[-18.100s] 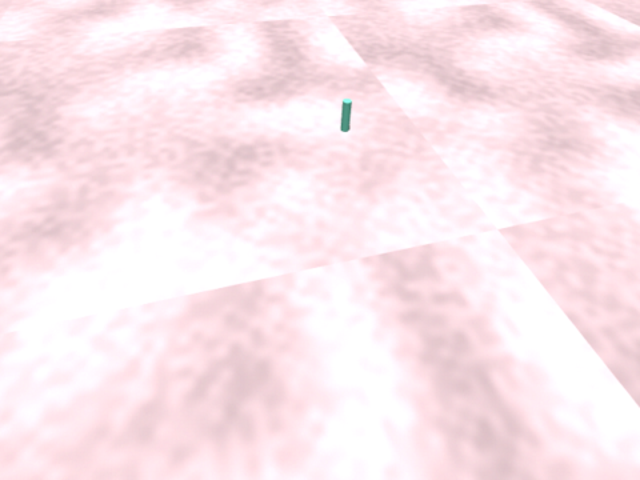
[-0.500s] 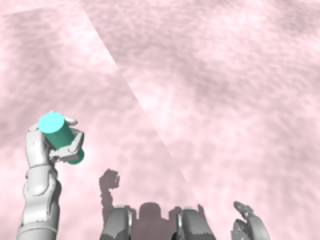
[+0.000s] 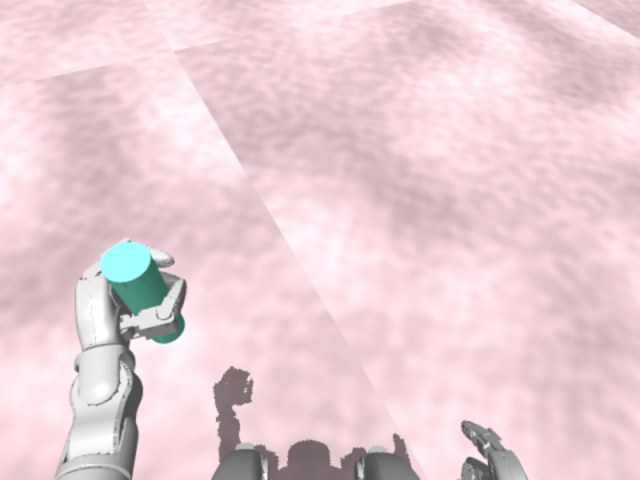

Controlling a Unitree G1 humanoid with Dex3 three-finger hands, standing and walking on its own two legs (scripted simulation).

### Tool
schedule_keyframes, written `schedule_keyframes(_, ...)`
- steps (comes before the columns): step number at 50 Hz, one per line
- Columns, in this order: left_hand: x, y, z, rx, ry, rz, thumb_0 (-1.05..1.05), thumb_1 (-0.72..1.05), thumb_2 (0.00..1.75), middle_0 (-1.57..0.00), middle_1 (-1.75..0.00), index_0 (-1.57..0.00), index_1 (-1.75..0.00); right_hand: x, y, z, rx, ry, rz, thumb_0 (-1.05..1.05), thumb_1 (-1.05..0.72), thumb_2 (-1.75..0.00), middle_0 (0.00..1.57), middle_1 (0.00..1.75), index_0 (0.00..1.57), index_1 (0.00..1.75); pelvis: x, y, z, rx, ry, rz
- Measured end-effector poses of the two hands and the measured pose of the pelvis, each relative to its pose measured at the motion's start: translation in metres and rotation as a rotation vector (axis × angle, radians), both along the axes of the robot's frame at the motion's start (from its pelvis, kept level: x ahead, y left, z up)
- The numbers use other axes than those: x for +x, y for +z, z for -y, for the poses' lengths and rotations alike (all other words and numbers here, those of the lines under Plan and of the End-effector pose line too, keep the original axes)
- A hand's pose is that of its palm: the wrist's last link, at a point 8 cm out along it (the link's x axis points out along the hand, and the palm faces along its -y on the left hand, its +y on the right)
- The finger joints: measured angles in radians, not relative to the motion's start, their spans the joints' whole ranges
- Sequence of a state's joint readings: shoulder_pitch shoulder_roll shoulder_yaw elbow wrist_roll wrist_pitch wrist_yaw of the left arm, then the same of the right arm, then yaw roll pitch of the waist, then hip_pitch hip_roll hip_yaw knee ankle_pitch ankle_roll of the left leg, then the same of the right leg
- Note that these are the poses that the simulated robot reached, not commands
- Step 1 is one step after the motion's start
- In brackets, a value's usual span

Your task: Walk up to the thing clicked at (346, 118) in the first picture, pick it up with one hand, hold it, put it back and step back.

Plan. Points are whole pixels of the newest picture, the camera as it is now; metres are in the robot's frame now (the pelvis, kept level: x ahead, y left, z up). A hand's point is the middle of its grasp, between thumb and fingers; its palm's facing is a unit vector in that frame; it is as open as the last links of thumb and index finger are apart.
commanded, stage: lift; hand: left
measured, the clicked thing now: (149, 299) +0.34 +0.21 +0.02
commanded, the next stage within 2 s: hold in 0.54 s
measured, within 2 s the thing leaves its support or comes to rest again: neither
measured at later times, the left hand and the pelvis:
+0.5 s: hand (164, 272) +0.35 +0.18 +0.07, palm faces +0.26 -0.97 -0.01, open 6.3 cm; pelvis +0.02 -0.01 +0.02, yaw +0 degrees
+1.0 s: hand (167, 266) +0.35 +0.17 +0.08, palm faces +0.26 -0.97 +0.00, open 6.3 cm; pelvis +0.02 -0.01 +0.03, yaw +0 degrees
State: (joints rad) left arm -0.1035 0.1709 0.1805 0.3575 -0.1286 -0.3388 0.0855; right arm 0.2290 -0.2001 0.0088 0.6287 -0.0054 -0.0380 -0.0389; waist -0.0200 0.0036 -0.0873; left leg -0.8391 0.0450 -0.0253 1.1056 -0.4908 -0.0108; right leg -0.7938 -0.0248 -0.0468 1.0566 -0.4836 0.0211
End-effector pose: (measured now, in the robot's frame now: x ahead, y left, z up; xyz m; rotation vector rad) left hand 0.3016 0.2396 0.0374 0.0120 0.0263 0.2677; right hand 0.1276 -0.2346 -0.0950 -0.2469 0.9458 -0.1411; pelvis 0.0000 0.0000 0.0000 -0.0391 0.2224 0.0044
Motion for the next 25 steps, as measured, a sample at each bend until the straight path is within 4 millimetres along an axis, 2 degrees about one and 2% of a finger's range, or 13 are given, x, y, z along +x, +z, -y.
schedule_keyframes(13, 0.006, 0.018, 0.009, -0.008, -0.006, 0.011, 0.04, 0.03, 1.13, -0.91, -1.11, -0.96, -1.11, 0.01, 0.015, 0.006, -0.003, -0.001, 0.011, 0.01, -0.9, -0.89, 0.21, 0.3, 0.2, 0.3, 0.009, 0.014, 0.004, 0.006, 0.0, 0.034)
schedule_keyframes(25, 0.013, 0.029, 0.012, -0.004, -0.007, 0.01, 0.04, 0.03, 1.13, -0.91, -1.12, -0.96, -1.11, 0.015, 0.021, 0.009, 0.007, -0.006, -0.002, 0.01, -0.9, -0.89, 0.21, 0.3, 0.2, 0.3, 0.017, 0.023, 0.006, 0.011, -0.001, 0.052)
